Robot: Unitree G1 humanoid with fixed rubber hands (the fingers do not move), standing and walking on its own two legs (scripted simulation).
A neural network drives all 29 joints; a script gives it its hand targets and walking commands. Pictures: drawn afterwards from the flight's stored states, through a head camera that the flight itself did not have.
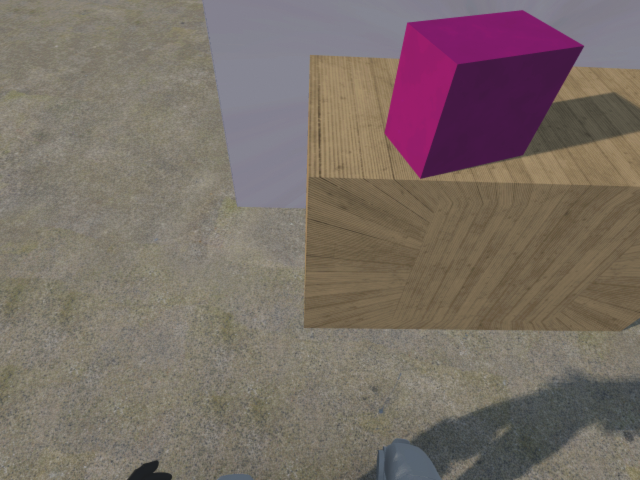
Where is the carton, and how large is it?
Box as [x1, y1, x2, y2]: [385, 10, 583, 178]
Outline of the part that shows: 583,45 522,10 408,22 406,26 388,113 385,134 420,178 520,155 524,152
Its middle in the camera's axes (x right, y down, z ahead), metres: +0.31 -0.31 +0.80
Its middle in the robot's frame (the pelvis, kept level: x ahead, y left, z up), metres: +0.83 -0.27 +0.06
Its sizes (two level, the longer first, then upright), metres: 0.273 0.170 0.244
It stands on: a pedestal, 0.68 m high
